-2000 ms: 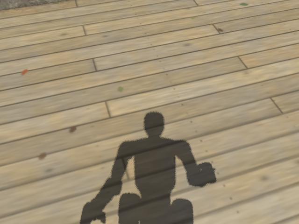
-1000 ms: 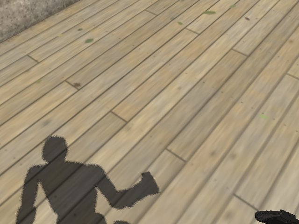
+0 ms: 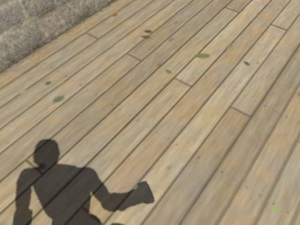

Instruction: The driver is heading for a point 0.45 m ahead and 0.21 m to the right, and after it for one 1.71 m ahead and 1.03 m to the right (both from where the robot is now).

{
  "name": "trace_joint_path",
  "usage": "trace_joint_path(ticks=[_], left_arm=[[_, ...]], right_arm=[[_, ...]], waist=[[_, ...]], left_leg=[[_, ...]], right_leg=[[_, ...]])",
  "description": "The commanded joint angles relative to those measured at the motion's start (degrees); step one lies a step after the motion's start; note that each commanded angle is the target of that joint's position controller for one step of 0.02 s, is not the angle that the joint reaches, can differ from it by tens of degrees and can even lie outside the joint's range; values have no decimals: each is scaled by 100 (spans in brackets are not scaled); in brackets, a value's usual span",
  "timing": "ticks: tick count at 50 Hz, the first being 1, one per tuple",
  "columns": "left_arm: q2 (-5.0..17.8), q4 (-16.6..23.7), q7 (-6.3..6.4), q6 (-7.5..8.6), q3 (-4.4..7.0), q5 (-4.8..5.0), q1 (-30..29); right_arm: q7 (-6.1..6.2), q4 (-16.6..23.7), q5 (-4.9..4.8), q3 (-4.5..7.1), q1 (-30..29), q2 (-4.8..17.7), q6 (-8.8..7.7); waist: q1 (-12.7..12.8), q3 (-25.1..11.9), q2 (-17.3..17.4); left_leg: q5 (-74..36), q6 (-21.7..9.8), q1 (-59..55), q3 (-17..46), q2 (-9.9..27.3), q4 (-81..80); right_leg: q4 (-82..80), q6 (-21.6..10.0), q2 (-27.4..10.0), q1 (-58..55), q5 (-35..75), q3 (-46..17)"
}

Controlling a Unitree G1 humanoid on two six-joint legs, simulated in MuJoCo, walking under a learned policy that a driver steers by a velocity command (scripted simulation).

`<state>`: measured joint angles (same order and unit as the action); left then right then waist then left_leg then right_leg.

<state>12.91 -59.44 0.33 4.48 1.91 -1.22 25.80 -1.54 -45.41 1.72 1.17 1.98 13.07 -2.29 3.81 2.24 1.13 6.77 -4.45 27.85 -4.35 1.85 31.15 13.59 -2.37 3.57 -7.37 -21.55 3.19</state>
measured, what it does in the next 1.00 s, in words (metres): walks ahead, turning right: left foot, then right foot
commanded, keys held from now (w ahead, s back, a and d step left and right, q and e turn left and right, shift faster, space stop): w+e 0.56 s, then e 0.44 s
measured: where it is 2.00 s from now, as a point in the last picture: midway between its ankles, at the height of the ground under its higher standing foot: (172, 221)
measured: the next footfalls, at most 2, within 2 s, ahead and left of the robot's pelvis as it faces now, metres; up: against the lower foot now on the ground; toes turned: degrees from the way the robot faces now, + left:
left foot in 0.02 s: +0.17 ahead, +0.10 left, +0.00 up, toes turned +4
right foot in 0.56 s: +0.43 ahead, -0.11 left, +0.00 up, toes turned -20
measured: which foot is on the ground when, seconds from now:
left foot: up 0.00-0.00, down 0.02-0.58, up 0.60-1.00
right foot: down 0.00-0.04, up 0.06-0.54, down 0.56-1.00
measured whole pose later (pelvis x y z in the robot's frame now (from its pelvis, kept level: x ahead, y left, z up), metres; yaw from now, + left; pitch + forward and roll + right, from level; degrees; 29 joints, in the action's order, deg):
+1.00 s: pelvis +0.45 -0.06 +0.01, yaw -31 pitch +1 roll +0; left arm 15.8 -50.0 1.0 -0.2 4.3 -0.8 17.6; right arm 1.3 -44.8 1.0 2.2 5.7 15.0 1.2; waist 3.1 4.4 2.3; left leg 13.9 2.9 33.4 2.2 2.9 49.6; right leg 23.0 -6.9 9.8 8.6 -13.9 -7.8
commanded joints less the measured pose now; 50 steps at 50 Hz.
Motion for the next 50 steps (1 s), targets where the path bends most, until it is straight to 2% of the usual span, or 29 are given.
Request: trace_joint_path(ticks=[1, 2, 3, 4, 5, 6, 7, 8, 11, 14, 17, 19, 22, 24, 26, 27, 28, 29, 30, 31, 32, 33, 34, 35, 38, 42, 45, 50], left_arm=[[819, 222, 35, 32, 126, 38, -97], [218, 398, -14, 40, -16, 253, 441], [646, 292, 9, 21, 120, 102, 358], [742, 379, 9, -10, 187, 65, -59], [634, 414, -27, -2, 162, 70, -308], [501, 392, -46, -48, 161, 66, -385], [440, 363, -76, -130, 159, -24, -328], [344, 315, -119, -207, 151, -57, -263], [239, 469, -199, -314, 160, -28, -670], [197, 704, -256, -335, 149, -22, -1302], [84, 961, -317, -298, 79, -23, -1958], [41, 1129, -348, -297, 31, -40, -2352], [116, 1306, -368, -299, 32, -66, -2634], [207, 1308, -352, -308, 77, -78, -2484], [366, 1158, -305, -308, 169, -87, -1866], [496, 999, -273, -272, 251, -98, -1278], [787, 749, -201, -234, 396, -168, -385], [1486, 805, -107, -250, 594, -230, -150], [1636, 923, -91, -314, 613, -9, -272], [1546, 894, -35, -334, 583, 70, -527], [1232, 903, -6, -304, 510, 104, -846], [1005, 952, 7, -284, 453, 132, -1140], [845, 988, 24, -270, 397, 181, -1331], [782, 1028, 16, -242, 357, 179, -1402], [1053, 1034, 0, -191, 408, 115, -1187], [1090, 1078, 31, -290, 408, 100, -848], [1129, 1114, 65, -370, 417, 80, -632], [1207, 1195, 109, -477, 449, 13, -489]], right_arm=[[162, -382, 137, 351, 2130, 977, -181], [199, -439, 245, 540, 2783, 1681, -191], [146, -423, 33, 512, 2519, 1526, -119], [139, -348, -59, 432, 1859, 1222, -100], [117, -275, -63, 327, 1413, 805, -134], [122, -297, -53, 268, 1237, 598, -176], [144, -371, -68, 225, 1190, 460, -215], [153, -426, -53, 212, 1265, 427, -264], [162, -599, -92, 249, 1597, 536, -394], [184, -726, -76, 238, 1868, 490, -407], [221, -819, -82, 218, 1992, 475, -405], [263, -906, -86, 230, 2178, 551, -400], [320, -1050, -69, 253, 2421, 636, -336], [362, -1067, -49, 278, 2361, 735, -275], [387, -1046, -25, 328, 2261, 905, -181], [372, -1010, -27, 347, 2224, 976, -125], [341, -901, -46, 350, 2100, 994, -105], [245, -522, -190, 242, 2307, 434, -144], [218, -246, -168, 318, 1808, 734, -193], [214, -120, -162, 300, 1306, 702, -235], [234, -143, -192, 262, 1372, 617, -279], [258, -243, -134, 283, 1492, 619, -235], [268, -242, -7, 296, 1585, 635, -123], [258, -258, 62, 297, 1688, 591, 2], [223, -140, 30, 275, 1633, 483, 193], [255, 133, -5, 277, 987, 616, 273], [283, 316, -42, 260, 558, 691, 305], [324, 514, -102, 224, 206, 792, 262]], waist=[[-1170, -974, -102], [-1103, -1829, 1156], [-1008, -1850, 879], [-724, -891, 432], [-595, -359, 151], [-465, -87, 204], [-336, 54, 350], [-292, 32, 388], [-249, 121, 286], [-333, 261, 276], [-433, 382, 262], [-536, 426, 270], [-579, 445, 268], [-438, 286, 366], [-150, -109, 491], [76, -457, 461], [522, -906, 138], [321, -1537, -1145], [263, -1811, -844], [180, -1072, -264], [-66, -571, -80], [-321, -272, 129], [-499, -192, 64], [-599, -286, -29], [-640, -521, -195], [-388, -578, -423], [-211, -537, -493], [-69, -374, -542]], left_leg=[[229, -471, -2880, 389, 184, -436], [1018, -1084, -4636, 2996, 1993, -817], [1017, -1187, -4342, 4197, 2309, -1536], [1333, -1014, -3472, 3227, 2111, -1615], [1160, -840, -2692, 2515, 1869, -1889], [926, -600, -2249, 1931, 1602, -2094], [573, -426, -1908, 1464, 1389, -2220], [257, -376, -1781, 1165, 1320, -2278], [-491, -359, -1919, 541, 1259, -2400], [-973, -320, -2171, 43, 1161, -2426], [-1405, -268, -2264, -406, 1045, -2384], [-1743, -259, -2478, -587, 1132, -2361], [-2481, -248, -3101, -786, 1314, -2076], [-3924, -207, -3429, -968, 1381, -1524], [-5207, -193, -3570, -1086, 1408, -368], [-5040, -168, -3363, -1098, 1406, 622], [-3936, 3, -2492, -1157, 1296, 2121], [283, 372, -132, -1136, 477, 4453], [2599, 520, 958, 17, -367, 5490], [1998, 482, 1315, 505, 70, 5295], [1614, 482, 1105, 496, 250, 4794], [1526, 513, 793, 515, 390, 4315], [1468, 589, 456, 516, 427, 4001], [1423, 656, 174, 519, 435, 3773], [1131, 808, 151, 408, 322, 3301], [680, 853, 544, 437, 283, 2716], [532, 811, 779, 552, 223, 2311], [869, 659, 781, 716, -13, 1673]], right_leg=[[2826, -486, -1143, 1276, 4517, -214], [5076, -190, -232, 3279, 1508, 182], [5885, -275, 64, 3928, -742, -596], [6026, -337, -326, 4176, -315, -798], [5726, -341, -580, 4083, 140, -749], [5419, -332, -733, 3909, 371, -697], [5219, -279, -820, 3690, 508, -679], [5208, -239, -815, 3533, 619, -639], [5066, -171, -874, 3990, 1101, -559], [4520, -108, -913, 4540, 1704, -435], [3397, -72, -830, 4450, 2224, -131], [2812, -129, -765, 4311, 2335, 142], [2352, -327, -637, 4236, 2008, 371], [2217, -543, -381, 3874, 1499, 541], [2140, -812, 12, 3133, 861, 696], [1884, -977, 184, 2407, 753, 647], [1389, -1238, 1, 1094, 769, 145], [1315, -2046, -1809, -808, 1138, -2484], [560, -2460, -2485, -1064, 2563, -4451], [586, -2247, -2304, -490, 3727, -3234], [602, -1996, -2089, 242, 4712, -2555], [548, -1683, -1722, 835, 5076, -1978], [482, -1513, -1447, 1294, 5193, -1649], [472, -1408, -1281, 1526, 5353, -1468], [578, -1335, -1040, 1649, 6053, -1290], [697, -1110, -946, 1424, 5814, -1495], [781, -1024, -1029, 1097, 5451, -1838], [1147, -1110, -1181, 682, 5544, -2373]])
